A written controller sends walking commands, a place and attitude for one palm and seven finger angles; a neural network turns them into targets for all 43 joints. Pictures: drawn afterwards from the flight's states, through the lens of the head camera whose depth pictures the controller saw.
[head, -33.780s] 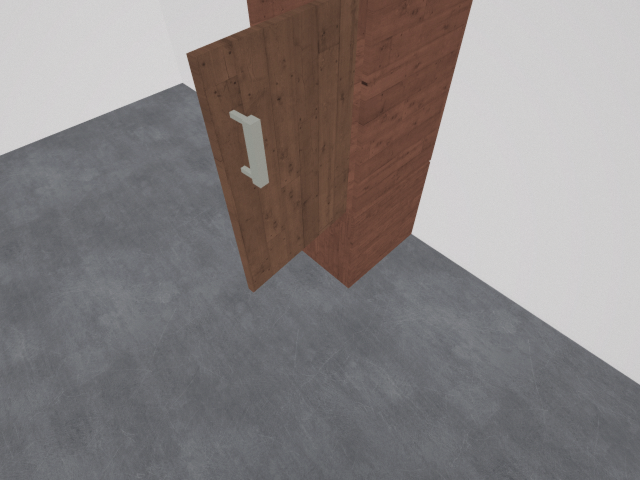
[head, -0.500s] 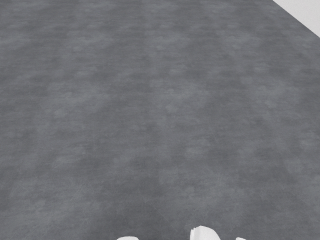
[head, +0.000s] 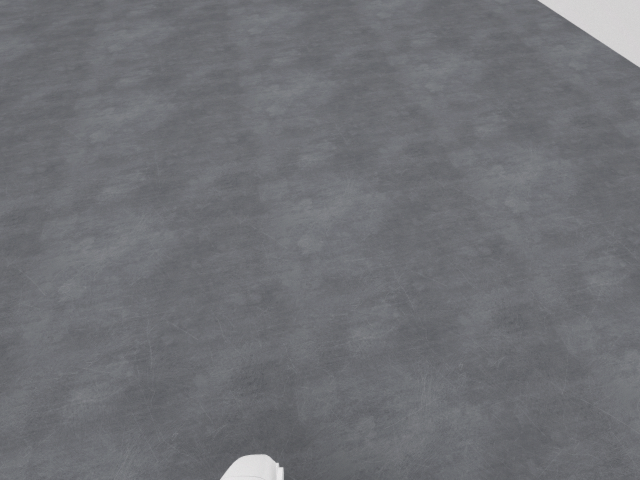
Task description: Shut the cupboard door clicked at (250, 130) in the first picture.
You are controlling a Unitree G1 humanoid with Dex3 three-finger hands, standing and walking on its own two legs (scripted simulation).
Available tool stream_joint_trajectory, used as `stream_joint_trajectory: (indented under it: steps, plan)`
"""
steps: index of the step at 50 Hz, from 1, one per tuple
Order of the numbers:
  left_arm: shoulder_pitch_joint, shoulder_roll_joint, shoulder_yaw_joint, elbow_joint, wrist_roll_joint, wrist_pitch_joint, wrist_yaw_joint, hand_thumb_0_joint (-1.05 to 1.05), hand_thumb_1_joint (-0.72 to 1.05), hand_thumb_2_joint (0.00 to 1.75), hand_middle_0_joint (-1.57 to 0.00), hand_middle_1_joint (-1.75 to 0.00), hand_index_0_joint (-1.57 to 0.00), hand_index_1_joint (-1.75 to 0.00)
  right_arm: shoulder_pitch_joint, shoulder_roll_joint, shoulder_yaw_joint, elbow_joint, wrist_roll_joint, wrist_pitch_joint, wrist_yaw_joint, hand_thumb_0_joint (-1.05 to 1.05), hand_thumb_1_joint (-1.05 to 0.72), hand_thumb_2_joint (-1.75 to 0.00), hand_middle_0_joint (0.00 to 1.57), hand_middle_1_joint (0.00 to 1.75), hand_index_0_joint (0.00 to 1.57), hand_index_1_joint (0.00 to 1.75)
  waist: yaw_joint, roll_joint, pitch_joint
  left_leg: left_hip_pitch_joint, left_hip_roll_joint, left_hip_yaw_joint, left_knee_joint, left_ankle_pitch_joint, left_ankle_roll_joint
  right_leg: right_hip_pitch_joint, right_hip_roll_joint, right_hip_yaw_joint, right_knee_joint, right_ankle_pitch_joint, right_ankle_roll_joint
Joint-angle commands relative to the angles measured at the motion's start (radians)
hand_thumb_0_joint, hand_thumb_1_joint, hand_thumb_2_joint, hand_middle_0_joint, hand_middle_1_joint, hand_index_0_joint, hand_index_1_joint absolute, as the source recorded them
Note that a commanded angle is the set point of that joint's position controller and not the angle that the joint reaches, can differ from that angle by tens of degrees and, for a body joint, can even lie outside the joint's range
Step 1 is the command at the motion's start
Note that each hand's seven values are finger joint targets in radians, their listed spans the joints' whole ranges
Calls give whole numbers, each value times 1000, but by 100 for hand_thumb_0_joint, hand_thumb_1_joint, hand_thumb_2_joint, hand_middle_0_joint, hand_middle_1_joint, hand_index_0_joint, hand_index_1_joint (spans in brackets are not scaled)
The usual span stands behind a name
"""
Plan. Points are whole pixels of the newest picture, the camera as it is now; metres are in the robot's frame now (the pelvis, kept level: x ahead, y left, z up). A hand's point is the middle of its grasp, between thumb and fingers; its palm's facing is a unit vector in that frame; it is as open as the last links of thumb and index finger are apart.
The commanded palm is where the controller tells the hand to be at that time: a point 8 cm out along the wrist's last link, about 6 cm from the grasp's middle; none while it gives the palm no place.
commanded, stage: turn to face it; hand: left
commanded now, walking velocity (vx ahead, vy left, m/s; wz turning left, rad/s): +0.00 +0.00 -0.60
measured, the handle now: out of the picture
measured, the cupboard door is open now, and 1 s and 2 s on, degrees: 62 62 62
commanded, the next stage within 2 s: none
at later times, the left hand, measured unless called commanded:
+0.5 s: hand (161, 456) +0.17 +0.25 -0.17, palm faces -0.22 -0.95 -0.22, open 7.4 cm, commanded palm none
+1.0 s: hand (251, 404) +0.24 +0.13 -0.16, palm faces -0.55 -0.80 -0.24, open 7.4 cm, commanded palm none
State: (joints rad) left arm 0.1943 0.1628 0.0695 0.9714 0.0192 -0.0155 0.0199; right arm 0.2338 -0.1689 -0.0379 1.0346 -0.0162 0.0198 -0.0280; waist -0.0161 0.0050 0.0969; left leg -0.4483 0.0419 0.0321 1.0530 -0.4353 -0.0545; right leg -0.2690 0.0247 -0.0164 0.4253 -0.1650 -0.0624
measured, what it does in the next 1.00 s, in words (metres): steps on the spot, turning right: left foot, then right foot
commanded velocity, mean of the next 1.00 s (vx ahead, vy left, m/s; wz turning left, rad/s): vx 0.00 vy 0.00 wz -0.60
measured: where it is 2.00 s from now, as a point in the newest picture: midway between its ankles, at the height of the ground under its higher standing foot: outside the picture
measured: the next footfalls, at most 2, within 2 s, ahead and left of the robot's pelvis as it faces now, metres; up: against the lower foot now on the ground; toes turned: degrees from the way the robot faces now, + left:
left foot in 0.26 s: +0.11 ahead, +0.16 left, +0.00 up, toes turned -8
right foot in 0.68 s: +0.01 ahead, -0.10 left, +0.00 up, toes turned -30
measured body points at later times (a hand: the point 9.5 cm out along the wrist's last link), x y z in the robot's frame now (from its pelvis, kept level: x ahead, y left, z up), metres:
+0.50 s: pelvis +0.04 +0.05 +0.00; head +0.08 +0.07 +0.45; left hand +0.18 +0.30 -0.15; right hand +0.07 -0.22 -0.12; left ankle +0.07 +0.16 -0.74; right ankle -0.02 -0.08 -0.67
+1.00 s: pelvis +0.06 +0.01 +0.00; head +0.10 -0.03 +0.44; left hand +0.27 +0.17 -0.15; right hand -0.01 -0.26 -0.15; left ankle +0.16 +0.12 -0.70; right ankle -0.02 -0.08 -0.74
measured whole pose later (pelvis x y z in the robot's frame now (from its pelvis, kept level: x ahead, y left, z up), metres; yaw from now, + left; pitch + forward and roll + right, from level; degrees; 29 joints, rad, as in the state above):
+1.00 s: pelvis +0.06 +0.01 +0.00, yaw -35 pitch +1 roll +1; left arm 0.19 0.21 0.06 0.89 0.03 0.05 -0.01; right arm 0.14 -0.24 -0.04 0.89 -0.01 0.05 -0.02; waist 0.00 -0.01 0.09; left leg -0.46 0.06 0.02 0.87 -0.40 -0.10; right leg -0.23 0.03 0.09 0.50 -0.29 -0.02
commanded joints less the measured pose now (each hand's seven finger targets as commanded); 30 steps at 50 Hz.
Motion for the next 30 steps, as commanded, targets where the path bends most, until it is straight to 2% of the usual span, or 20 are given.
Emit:
stream_joint_trajectory:
  steps: [1, 3, 5, 7, 8, 10, 11, 12, 13, 14, 15, 16, 18, 19, 20, 24, 26, 28, 29, 30]
  plan:
    - [58, 165, 36, -45, 4, -5, 7, 0, 90, 90, -20, -30, -20, -30, 36, -51, -25, -77, -2, 6, 6, 0, -90, -90, 20, 30, 20, 30, 3, -110, -164, -40, 14, -18, -35, 84, -17, 109, -239, 228, -114, 430, -119]
    - [61, 178, 40, -52, 5, 3, 3, 0, 90, 90, -20, -30, -20, -30, -8, -71, -27, -107, -2, 8, 6, 0, -90, -90, 20, 30, 20, 30, 12, -126, -158, -45, 9, -25, -95, 77, -21, 106, -236, 273, -119, 345, -123]
    - [65, 194, 47, -57, 7, 9, 0, 0, 90, 90, -20, -30, -20, -30, -58, -81, -28, -135, 0, 4, 5, 0, -90, -90, 20, 30, 20, 30, 24, -139, -154, -31, 0, -26, -184, 54, -22, 113, -234, 310, -104, 327, -128]
    - [62, 213, 55, -69, 10, 17, -2, 0, 90, 90, -20, -30, -20, -30, -85, -86, -29, -158, 7, -3, 2, 0, -90, -90, 20, 30, 20, 30, 29, -153, -145, 38, -13, -32, -282, 37, -17, 72, -240, 354, -82, 307, -127]
    - [52, 218, 59, -74, 9, 21, -3, 0, 90, 90, -20, -30, -20, -30, -82, -90, -30, -164, 9, -5, 0, 0, -90, -90, 20, 30, 20, 30, 26, -161, -142, 85, -23, -36, -334, 51, -13, 45, -232, 372, -69, 293, -119]
    - [18, 218, 61, -89, 3, 32, -6, 0, 90, 90, -20, -30, -20, -30, -26, -105, -31, -156, 12, -13, -5, 0, -90, -90, 20, 30, 20, 30, -10, -159, -145, 244, -35, -30, -508, 169, -8, -54, -189, 365, -26, 193, -66]
    - [7, 195, 54, -99, -1, 37, -8, 0, 90, 90, -20, -30, -20, -30, 2, -132, -36, -148, 12, -20, -8, 0, -90, -90, 20, 30, 20, 30, -25, -97, -148, 370, -1, -34, -614, 220, -4, -151, -138, 333, 18, 85, -23]
    - [23, 145, 45, -117, -10, 43, -12, 0, 90, 90, -20, -30, -20, -30, 21, -204, -45, -154, 0, -32, -12, 0, -90, -90, 20, 30, 20, 30, -29, 103, -151, 449, 178, -212, -735, 200, 47, -276, -19, 240, 148, -141, 23]
    - [28, 127, 40, -137, -13, 43, -21, 0, 90, 90, -20, -30, -20, -30, 34, -284, -60, -176, -12, -30, -15, 0, -90, -90, 20, 30, 20, 30, -33, 308, -151, 437, 399, -423, -803, 296, 158, -344, 57, 78, 397, -444, 79]
    - [-4, 161, 44, -146, -4, 47, -25, 0, 90, 90, -20, -30, -20, -30, 22, -287, -57, -187, -17, -22, -17, 0, -90, -90, 20, 30, 20, 30, -36, 197, -113, 324, 449, -410, -802, 327, 227, -306, 1, 81, 571, -443, 85]
    - [42, 160, 53, -149, 1, 47, -35, 0, 90, 90, -20, -30, -20, -30, -44, -266, -46, -219, -19, -21, -14, 0, -90, -90, 20, 30, 20, 30, 10, 119, -106, 242, 414, -336, -818, 236, 237, -272, -22, 67, 651, -378, 94]
    - [47, 171, 59, -128, 12, 56, -40, 0, 90, 90, -20, -30, -20, -30, -104, -240, -40, -231, -21, -29, -16, 0, -90, -90, 20, 30, 20, 30, 36, 183, -100, 243, 361, -295, -805, 312, 216, -303, -22, 54, 711, -350, 101]
    - [50, 173, 62, -120, 7, 71, -50, 0, 90, 90, -20, -30, -20, -30, -124, -217, -30, -244, -18, -24, -18, 0, -90, -90, 20, 30, 20, 30, 44, 195, -69, 213, 305, -151, -786, 361, 187, -286, -48, 49, 757, -282, 116]
    - [51, 163, 58, -121, 6, 75, -54, 0, 90, 90, -20, -30, -20, -30, -115, -211, -29, -241, -17, -23, -18, 0, -90, -90, 20, 30, 20, 30, 42, 172, -74, 237, 280, -104, -773, 393, 177, -286, -49, 30, 739, -260, 122]
    - [46, 152, 54, -126, 4, 77, -56, 0, 90, 90, -20, -30, -20, -30, -98, -215, -31, -233, -17, -23, -18, 0, -90, -90, 20, 30, 20, 30, 38, 180, -84, 266, 268, -71, -761, 422, 172, -288, -49, 14, 718, -245, 127]
    - [-18, 138, 42, -157, 1, 81, -62, 0, 90, 90, -20, -30, -20, -30, -28, -231, -43, -209, -16, -22, -12, 0, -90, -90, 20, 30, 20, 30, 5, 195, -94, 327, 294, -14, -740, 466, 181, -257, -70, -26, 563, -240, 131]
    - [-40, 137, 35, -170, 3, 74, -64, 0, 90, 90, -20, -30, -20, -30, -9, -240, -50, -201, -16, -18, -7, 0, -90, -90, 20, 30, 20, 30, -11, 209, -102, 338, 304, 12, -707, 510, 182, -208, -61, -58, 460, -249, 124]
    - [-47, 134, 30, -172, 2, 69, -64, 0, 90, 90, -20, -30, -20, -30, 1, -258, -58, -192, -17, -16, -2, 0, -90, -90, 20, 30, 20, 30, -17, 222, -119, 353, 313, 35, -666, 566, 177, -160, -45, -85, 375, -255, 113]
    - [-44, 135, 29, -172, 1, 66, -63, 0, 90, 90, -20, -30, -20, -30, -1, -269, -61, -193, -17, -15, 0, 0, -90, -90, 20, 30, 20, 30, -15, 242, -124, 353, 319, 47, -644, 579, 171, -132, -40, -95, 334, -251, 106]
    - [-31, 139, 29, -170, 1, 61, -63, 0, 90, 90, -20, -30, -20, -30, -6, -273, -64, -191, -16, -13, 1, 0, -90, -90, 20, 30, 20, 30, -7, 229, -142, 352, 316, 63, -602, 594, 154, -86, -34, -99, 255, -213, 97]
